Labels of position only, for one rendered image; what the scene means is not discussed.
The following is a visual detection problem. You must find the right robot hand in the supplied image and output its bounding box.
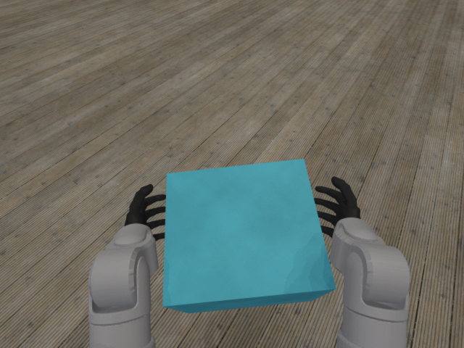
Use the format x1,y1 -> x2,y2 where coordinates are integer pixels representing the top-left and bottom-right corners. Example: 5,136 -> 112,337
314,176 -> 361,238

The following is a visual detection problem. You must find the left robot hand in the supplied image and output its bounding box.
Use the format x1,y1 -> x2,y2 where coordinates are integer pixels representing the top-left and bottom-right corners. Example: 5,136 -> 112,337
124,184 -> 166,241

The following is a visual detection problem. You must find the robot right forearm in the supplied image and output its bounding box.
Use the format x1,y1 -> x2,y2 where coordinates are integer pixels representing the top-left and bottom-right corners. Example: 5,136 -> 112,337
329,217 -> 411,348

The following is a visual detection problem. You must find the carton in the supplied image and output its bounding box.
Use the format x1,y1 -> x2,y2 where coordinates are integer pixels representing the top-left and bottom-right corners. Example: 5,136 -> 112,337
162,159 -> 336,313

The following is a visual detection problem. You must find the robot left forearm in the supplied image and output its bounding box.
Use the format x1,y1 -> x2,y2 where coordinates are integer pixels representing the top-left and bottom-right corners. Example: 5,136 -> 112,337
88,223 -> 159,348

